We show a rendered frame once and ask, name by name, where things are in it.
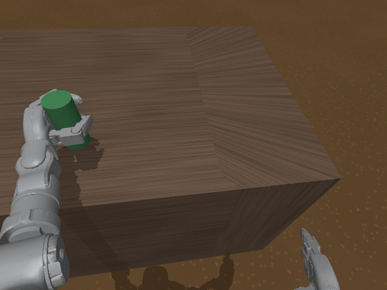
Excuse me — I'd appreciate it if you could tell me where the left robot arm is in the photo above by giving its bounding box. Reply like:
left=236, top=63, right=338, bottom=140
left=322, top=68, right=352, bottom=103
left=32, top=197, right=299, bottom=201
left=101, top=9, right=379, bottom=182
left=0, top=140, right=70, bottom=290

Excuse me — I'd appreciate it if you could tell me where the can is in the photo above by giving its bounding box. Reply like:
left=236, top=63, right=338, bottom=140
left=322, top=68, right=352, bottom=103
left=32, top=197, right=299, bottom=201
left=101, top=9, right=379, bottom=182
left=41, top=90, right=91, bottom=150

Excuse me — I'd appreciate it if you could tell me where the left robot hand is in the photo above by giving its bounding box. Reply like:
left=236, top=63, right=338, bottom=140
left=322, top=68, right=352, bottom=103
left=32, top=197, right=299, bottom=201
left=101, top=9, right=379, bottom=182
left=23, top=89, right=93, bottom=148

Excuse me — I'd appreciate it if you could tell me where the right robot hand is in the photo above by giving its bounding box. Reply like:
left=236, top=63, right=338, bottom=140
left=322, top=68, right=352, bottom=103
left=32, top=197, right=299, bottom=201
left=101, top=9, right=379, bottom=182
left=294, top=228, right=340, bottom=290

